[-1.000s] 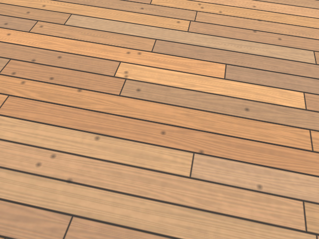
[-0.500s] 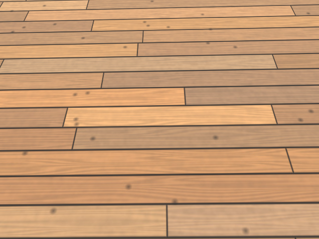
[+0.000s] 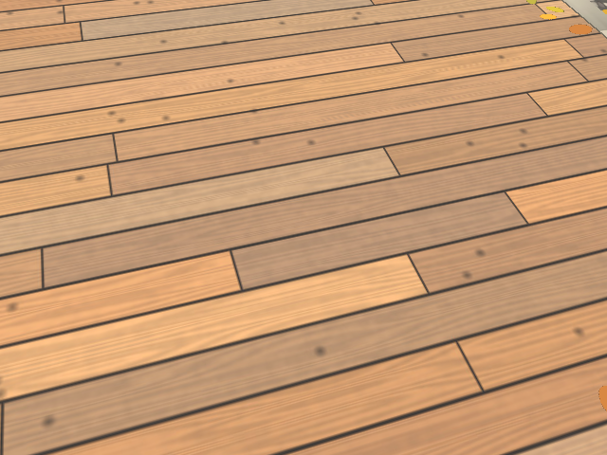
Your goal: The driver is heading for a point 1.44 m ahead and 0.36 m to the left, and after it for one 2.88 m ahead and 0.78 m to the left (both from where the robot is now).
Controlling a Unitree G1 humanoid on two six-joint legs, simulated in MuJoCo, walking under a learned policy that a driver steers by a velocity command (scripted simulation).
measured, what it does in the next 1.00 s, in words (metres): walks ahead, turning left: right foot, then left foot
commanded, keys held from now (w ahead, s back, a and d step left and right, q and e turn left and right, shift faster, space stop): w+q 0.92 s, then w+e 0.08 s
